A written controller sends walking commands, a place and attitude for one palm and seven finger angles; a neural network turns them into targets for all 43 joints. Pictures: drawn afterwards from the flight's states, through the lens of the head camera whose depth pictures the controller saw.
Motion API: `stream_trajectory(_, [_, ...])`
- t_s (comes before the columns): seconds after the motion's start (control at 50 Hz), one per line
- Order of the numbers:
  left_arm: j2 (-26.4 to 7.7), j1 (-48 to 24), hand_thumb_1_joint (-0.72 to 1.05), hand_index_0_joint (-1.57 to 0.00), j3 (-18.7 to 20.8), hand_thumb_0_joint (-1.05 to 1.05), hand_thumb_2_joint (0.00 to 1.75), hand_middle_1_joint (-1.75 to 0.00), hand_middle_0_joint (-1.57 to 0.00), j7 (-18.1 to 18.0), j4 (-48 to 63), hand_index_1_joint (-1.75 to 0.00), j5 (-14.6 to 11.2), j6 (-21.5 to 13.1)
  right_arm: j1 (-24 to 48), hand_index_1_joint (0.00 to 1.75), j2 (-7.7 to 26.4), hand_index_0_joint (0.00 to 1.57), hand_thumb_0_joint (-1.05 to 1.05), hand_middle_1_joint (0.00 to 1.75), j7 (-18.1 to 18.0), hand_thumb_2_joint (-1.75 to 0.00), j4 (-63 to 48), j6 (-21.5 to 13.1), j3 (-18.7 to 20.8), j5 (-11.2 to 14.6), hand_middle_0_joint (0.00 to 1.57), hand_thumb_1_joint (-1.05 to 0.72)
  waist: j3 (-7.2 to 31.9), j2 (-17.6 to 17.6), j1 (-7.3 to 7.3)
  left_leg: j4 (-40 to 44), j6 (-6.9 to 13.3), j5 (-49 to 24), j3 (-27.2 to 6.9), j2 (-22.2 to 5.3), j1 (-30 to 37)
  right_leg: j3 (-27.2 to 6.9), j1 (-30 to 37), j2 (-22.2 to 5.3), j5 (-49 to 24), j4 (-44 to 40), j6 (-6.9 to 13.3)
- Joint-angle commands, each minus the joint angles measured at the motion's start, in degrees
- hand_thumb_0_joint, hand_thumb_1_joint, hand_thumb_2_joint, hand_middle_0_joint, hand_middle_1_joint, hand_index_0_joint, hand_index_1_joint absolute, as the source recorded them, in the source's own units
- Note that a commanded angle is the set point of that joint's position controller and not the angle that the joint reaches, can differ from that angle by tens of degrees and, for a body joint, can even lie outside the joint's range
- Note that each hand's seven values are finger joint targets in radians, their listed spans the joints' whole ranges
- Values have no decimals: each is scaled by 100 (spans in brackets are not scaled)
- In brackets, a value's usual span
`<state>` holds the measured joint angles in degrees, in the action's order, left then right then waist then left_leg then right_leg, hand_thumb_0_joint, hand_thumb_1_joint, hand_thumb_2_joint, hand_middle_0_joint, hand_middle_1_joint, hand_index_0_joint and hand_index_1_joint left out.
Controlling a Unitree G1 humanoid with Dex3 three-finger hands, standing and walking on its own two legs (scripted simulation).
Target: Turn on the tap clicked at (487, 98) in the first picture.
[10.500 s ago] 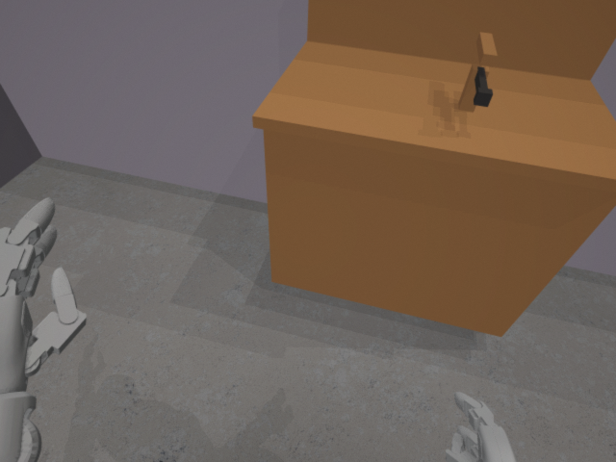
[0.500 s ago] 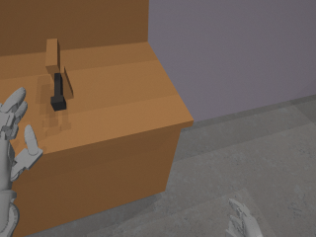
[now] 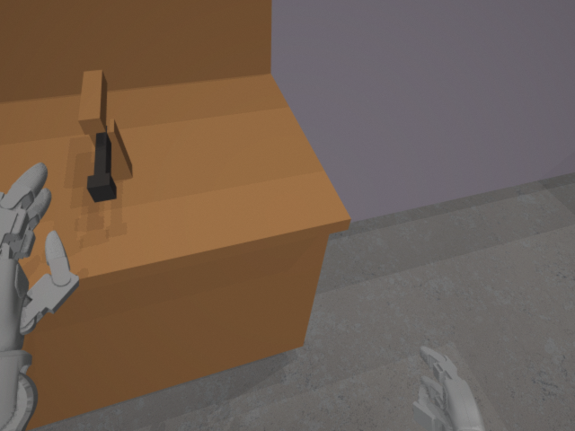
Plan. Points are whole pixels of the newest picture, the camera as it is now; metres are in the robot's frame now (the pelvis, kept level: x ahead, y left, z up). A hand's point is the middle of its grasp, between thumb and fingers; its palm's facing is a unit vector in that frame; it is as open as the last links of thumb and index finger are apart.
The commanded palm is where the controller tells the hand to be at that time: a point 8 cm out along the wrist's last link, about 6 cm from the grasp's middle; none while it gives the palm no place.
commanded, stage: turn the palm inward beside the body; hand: left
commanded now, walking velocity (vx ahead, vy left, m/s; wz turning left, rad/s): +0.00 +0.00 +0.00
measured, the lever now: (102, 187) +0.38 +0.31 +0.12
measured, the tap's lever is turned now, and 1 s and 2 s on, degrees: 0 0 0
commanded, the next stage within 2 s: none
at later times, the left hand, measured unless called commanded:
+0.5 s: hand (53, 305) +0.19 +0.25 +0.17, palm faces +0.63 -0.73 -0.27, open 7.4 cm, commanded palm +0.14 +0.27 +0.17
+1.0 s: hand (64, 295) +0.20 +0.25 +0.16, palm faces +0.52 -0.83 -0.21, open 7.4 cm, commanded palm +0.14 +0.28 +0.17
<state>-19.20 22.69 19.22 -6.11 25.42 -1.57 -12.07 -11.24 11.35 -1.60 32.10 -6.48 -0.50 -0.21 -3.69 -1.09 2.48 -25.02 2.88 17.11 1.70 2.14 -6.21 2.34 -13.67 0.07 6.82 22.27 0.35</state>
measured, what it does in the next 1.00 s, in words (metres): stands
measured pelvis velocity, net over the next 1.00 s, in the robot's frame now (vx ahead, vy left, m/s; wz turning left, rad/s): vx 0.02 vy -0.01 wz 0.09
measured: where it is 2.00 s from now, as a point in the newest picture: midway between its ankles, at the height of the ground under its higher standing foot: outside the picture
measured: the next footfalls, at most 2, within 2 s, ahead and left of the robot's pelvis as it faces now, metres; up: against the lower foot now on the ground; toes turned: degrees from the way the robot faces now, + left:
none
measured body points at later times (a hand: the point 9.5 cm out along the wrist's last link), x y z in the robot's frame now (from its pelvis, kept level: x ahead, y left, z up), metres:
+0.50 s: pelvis +0.00 -0.06 -0.02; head +0.00 -0.07 +0.43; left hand +0.15 +0.28 +0.18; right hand +0.21 -0.27 -0.10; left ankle -0.04 +0.08 -0.74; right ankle +0.05 -0.12 -0.74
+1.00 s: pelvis +0.02 -0.01 -0.01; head +0.01 -0.02 +0.44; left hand +0.17 +0.29 +0.17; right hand +0.24 -0.20 -0.10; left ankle -0.04 +0.08 -0.74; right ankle +0.05 -0.12 -0.74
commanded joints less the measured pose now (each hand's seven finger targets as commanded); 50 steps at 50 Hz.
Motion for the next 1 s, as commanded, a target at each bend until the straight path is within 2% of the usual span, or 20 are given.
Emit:
stream_trajectory(0.0, [-2396,-3297,90,-20,1771,0,90,-30,-20,142,-442,-30,559,-56,124,30,638,20,0,30,-375,-90,-443,-242,159,-321,20,-90,1747,2128,444,233,-884,-3444,-655,-529,37,-297,939,58,388,778,233])
stream_trajectory(0.02, [-1239,-2430,90,-20,578,0,90,-30,-20,292,-552,-30,-33,196,206,30,737,20,0,30,51,-90,-367,-328,107,-329,20,-90,1126,1208,-20,257,-1215,-4145,-505,-324,-188,223,386,354,82,653,280])
stream_trajectory(0.04, [-1361,-2277,90,-20,853,0,90,-30,-20,337,270,-30,-327,298,55,30,1040,20,0,30,136,-90,-306,-232,352,-194,20,-90,1945,1466,73,12,-1128,-4414,-384,-401,496,131,294,380,-339,806,243])
stream_trajectory(0.08, [-742,-1880,90,-20,570,0,90,-30,-20,732,-458,-30,-1027,834,426,30,1044,20,0,30,118,-90,-286,-314,248,-42,20,-90,1688,1087,234,3,-1002,-3875,-300,-326,320,82,358,250,-366,577,226])
stream_trajectory(0.1, [-589,-1606,90,-20,307,0,90,-30,-20,853,-223,-30,-1122,997,529,30,1138,20,0,30,167,-90,-298,-323,239,0,20,-90,1467,479,289,4,-849,-3262,-271,-302,-66,198,525,187,-676,509,210])
stream_trajectory(0.12, [-780,-1227,90,-20,365,0,90,-30,-20,891,-295,-30,-1025,1151,601,30,1191,20,0,30,175,-90,-316,-286,228,59,20,-90,1219,-17,288,73,-674,-2726,-273,-270,-411,240,602,192,-643,528,183])
stream_trajectory(0.16, [-916,-758,90,-20,334,0,90,-30,-20,821,-61,-30,-654,1269,844,30,1183,20,0,30,197,-90,-472,-187,196,98,20,-90,740,-534,236,174,-387,-1875,-240,-231,-899,224,595,142,-351,499,146])
stream_trajectory(0.18, [-1161,-581,90,-20,567,0,90,-30,-20,684,67,-30,-547,1254,990,30,1163,20,0,30,212,-90,-528,-131,162,119,20,-90,597,-331,317,226,-331,-1549,-205,-210,-979,153,589,162,-100,493,169])
stream_trajectory(0.24, [-1349,-1035,90,-20,953,0,90,-30,-20,236,748,-30,-560,769,1017,30,1004,20,0,30,158,-90,-592,-130,226,-25,20,-90,991,-545,257,-2,-201,-1019,-261,-147,-1221,-37,553,66,412,577,83])
stream_trajectory(0.28, [-1822,-1613,90,-20,1377,0,90,-30,-20,-81,1441,-30,-668,266,1063,30,932,20,0,30,103,-90,-537,-194,224,-34,20,-90,1297,-103,271,-159,-178,-667,-237,-99,-1197,-242,537,76,851,562,41])
stream_trajectory(0.3, [-1718,-1649,90,-20,1326,0,90,-30,-20,-230,1360,-30,-673,93,974,30,822,20,0,30,91,-90,-509,-256,254,-80,20,-90,1436,137,313,-265,-201,-654,-249,-82,-1327,-358,644,-31,897,539,43])
stream_trajectory(0.34, [-1456,-1478,90,-20,1126,0,90,-30,-20,-385,1039,-30,-626,-179,777,30,766,20,0,30,79,-90,-274,-358,248,-73,20,-90,1256,555,204,-503,-207,-484,-237,-38,-1482,-554,472,-110,957,495,30])
stream_trajectory(0.4, [-1434,-1715,90,-20,831,0,90,-30,-20,-429,700,-30,-442,-5,779,30,793,20,0,30,49,-90,-117,-397,234,-48,20,-90,1079,1090,50,-748,-222,-52,-257,-18,-1834,-952,380,-402,1479,301,31])
stream_trajectory(0.46, [-1303,-1788,90,-20,437,0,90,-30,-20,-202,356,-30,-516,626,1047,30,864,20,0,30,-102,-90,-46,-341,232,31,20,-90,823,512,-35,-953,-275,547,-359,-111,-2154,-1659,535,-871,2284,-147,-167])
stream_trajectory(0.54, [-1251,-1889,90,-20,368,0,90,-30,-20,43,349,-30,-716,1230,1343,30,897,20,0,30,-273,-90,-16,-282,258,136,20,-90,860,-397,77,-1070,-330,587,-536,-207,-2161,-1901,674,-1089,2617,-311,-348])
stream_trajectory(0.66, [-1211,-1210,90,-20,778,0,90,-30,-20,-215,813,-30,-882,1010,1318,30,813,20,0,30,-221,-90,-67,-296,279,142,20,-90,1403,-519,341,-850,-284,141,-527,-188,-1887,-1261,752,-769,1653,196,-264])
stream_trajectory(0.68, [-1312,-1162,90,-20,914,0,90,-30,-20,-282,920,-30,-881,979,1307,30,813,20,0,30,-202,-90,-89,-297,250,136,20,-90,1466,-246,394,-784,-270,-25,-502,-173,-1773,-1092,762,-659,1410,323,-196])
stream_trajectory(0.76, [-963,-852,90,-20,515,0,90,-30,-20,-366,1332,-30,-701,948,947,30,833,20,0,30,-162,-90,-199,-357,186,64,20,-90,1569,595,349,-514,-191,-1427,-380,-49,-1165,-62,567,-103,-372,994,104])
stream_trajectory(0.84, [-631,-850,90,-20,80,0,90,-30,-20,-171,1561,-30,-683,1120,738,30,878,20,0,30,-208,-90,-230,-457,166,52,20,-90,1310,626,222,-475,-398,-2368,-512,-162,-834,137,326,-12,-688,1056,137])
stream_trajectory(0.98, [-538,-839,90,-20,29,0,90,-30,-20,-72,1866,-30,-728,1392,759,30,861,20,0,30,-243,-90,-247,-585,139,54,20,-90,1242,518,330,-344,-666,-2941,-684,-266,-594,234,274,53,-442,1020,144])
